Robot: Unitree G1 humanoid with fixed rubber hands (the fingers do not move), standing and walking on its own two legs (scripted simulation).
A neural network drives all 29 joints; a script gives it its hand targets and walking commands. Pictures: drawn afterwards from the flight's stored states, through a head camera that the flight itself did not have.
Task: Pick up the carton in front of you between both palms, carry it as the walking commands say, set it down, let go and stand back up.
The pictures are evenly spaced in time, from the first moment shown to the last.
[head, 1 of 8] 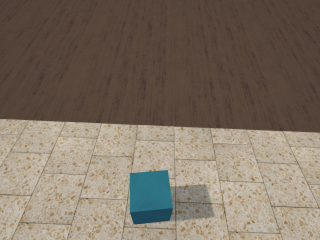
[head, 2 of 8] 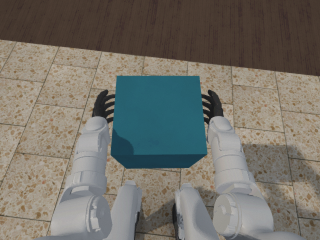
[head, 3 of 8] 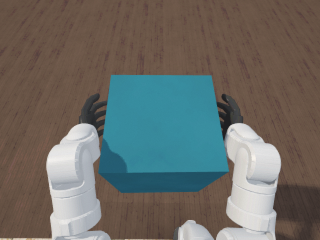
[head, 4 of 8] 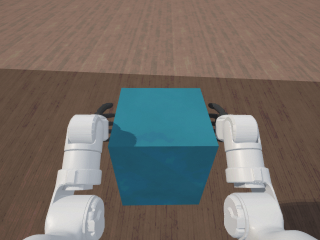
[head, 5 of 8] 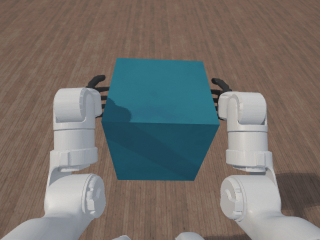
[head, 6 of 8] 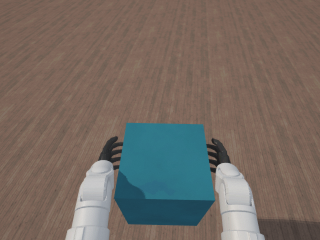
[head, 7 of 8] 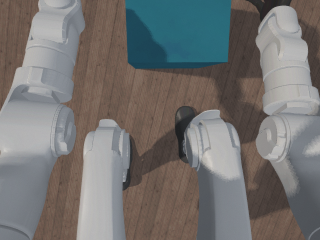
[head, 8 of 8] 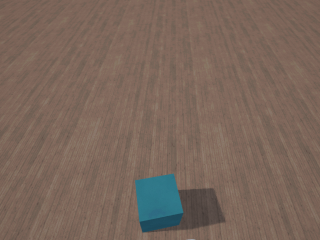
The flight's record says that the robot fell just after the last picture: no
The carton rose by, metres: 1.03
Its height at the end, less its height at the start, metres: +0.31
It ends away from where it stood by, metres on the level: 5.40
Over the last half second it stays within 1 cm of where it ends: yes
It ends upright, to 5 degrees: yes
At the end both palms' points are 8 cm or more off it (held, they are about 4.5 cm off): yes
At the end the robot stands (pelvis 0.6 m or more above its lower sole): yes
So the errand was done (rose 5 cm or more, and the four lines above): yes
